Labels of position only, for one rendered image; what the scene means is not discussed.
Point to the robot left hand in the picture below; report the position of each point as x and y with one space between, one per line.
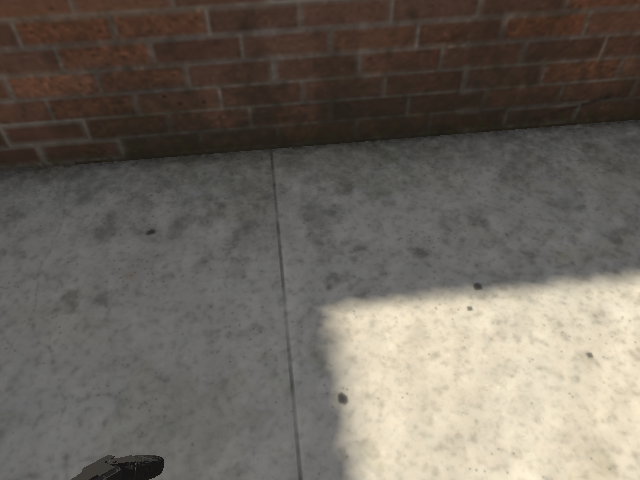
138 467

